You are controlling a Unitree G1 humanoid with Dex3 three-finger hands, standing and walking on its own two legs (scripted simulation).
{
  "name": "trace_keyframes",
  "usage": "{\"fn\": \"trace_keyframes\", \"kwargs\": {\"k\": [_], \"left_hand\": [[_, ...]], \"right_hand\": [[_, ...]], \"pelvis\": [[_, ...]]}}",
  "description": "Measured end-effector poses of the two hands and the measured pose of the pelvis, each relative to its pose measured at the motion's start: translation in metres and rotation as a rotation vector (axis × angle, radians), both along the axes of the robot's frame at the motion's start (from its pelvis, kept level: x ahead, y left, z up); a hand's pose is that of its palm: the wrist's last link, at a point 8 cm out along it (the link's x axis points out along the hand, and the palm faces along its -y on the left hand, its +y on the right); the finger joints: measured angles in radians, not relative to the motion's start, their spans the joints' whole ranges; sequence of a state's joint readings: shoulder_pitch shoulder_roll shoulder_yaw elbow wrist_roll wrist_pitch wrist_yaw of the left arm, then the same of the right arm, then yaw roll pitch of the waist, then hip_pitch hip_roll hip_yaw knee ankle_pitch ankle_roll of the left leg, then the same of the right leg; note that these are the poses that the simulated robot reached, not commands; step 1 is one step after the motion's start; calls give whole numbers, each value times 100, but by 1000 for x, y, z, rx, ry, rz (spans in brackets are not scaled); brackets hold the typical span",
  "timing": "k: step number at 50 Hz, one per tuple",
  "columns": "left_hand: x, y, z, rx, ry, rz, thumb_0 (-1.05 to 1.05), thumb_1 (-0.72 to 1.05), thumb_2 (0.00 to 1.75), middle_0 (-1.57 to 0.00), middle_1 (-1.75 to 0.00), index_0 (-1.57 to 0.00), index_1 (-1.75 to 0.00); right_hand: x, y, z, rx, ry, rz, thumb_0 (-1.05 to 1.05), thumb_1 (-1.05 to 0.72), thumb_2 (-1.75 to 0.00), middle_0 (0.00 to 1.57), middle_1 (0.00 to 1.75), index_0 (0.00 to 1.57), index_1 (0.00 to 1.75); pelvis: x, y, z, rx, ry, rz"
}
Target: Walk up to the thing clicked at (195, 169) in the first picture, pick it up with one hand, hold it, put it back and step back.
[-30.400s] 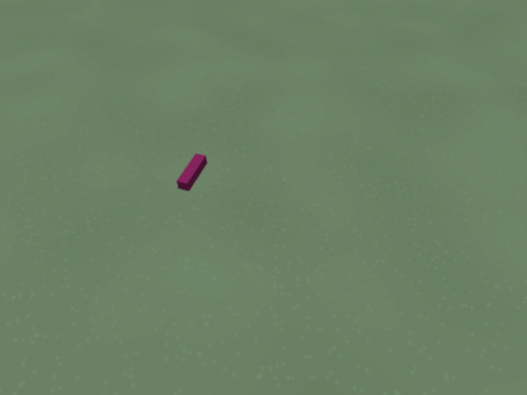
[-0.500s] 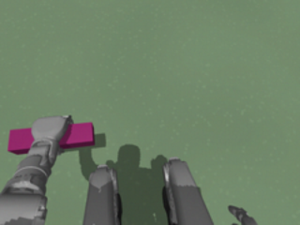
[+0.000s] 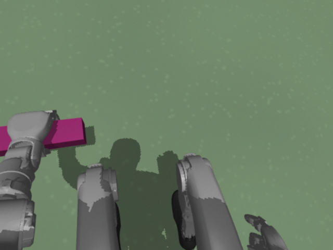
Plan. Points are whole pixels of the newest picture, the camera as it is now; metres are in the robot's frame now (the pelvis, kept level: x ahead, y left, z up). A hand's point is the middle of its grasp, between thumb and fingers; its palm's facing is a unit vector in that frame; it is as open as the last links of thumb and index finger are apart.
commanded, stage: crouch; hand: left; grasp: from above
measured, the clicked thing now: (38, 137) +0.41 +0.30 -0.19
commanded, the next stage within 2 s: lower in 0.42 s
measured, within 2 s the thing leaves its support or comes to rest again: rests again in 1.78 s
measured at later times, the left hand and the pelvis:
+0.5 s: hand (48, 141) +0.40 +0.29 -0.23, palm faces -0.45 -0.06 -0.89, open 9.4 cm; pelvis -0.01 +0.00 -0.06, yaw -1 degrees
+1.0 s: hand (56, 143) +0.41 +0.28 -0.29, palm faces -0.45 -0.09 -0.89, open 9.4 cm; pelvis +0.00 +0.00 -0.10, yaw -3 degrees
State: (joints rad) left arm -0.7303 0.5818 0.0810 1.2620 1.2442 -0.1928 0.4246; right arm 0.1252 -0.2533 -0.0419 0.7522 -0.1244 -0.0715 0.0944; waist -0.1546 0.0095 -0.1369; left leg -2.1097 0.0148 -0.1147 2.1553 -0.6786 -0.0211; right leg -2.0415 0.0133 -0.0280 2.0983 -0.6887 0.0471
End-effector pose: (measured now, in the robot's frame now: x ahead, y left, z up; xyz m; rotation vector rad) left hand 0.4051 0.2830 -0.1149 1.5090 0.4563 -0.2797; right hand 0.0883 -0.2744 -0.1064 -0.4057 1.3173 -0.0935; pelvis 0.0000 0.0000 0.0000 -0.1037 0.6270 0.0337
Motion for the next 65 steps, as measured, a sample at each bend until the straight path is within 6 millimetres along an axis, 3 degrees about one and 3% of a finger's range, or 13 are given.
{"fn": "trace_keyframes", "kwargs": {"k": [11,23,32,48,65], "left_hand": [[1,2,-32,-15,2,-12,-3,2,62,-69,-68,-72,-62],[3,4,-56,-13,-3,-4,-3,2,61,-69,-68,-71,-62],[6,5,-71,-16,8,2,-3,2,62,-69,-68,-71,-62],[8,4,-116,-44,1,3,-3,3,60,-69,-68,-71,-62],[16,1,-146,-58,0,25,-3,5,58,-68,-68,-70,-62]], "right_hand": [[-19,0,-28,9,53,-13,1,-91,-90,20,30,20,30],[-25,1,-52,14,62,-7,1,-91,-90,20,30,20,30],[-23,-1,-63,11,68,6,1,-91,-90,20,30,20,30],[-30,-7,-82,-11,119,29,1,-91,-90,20,30,20,30],[-32,-7,-97,3,159,95,1,-90,-89,20,30,20,30]], "pelvis": [[-3,0,-29,-4,-15,-12],[-5,0,-54,-5,-30,-18],[-5,0,-67,-6,-39,-22],[-1,-2,-94,-17,-64,-36],[3,-3,-113,-32,-92,-55]]}}
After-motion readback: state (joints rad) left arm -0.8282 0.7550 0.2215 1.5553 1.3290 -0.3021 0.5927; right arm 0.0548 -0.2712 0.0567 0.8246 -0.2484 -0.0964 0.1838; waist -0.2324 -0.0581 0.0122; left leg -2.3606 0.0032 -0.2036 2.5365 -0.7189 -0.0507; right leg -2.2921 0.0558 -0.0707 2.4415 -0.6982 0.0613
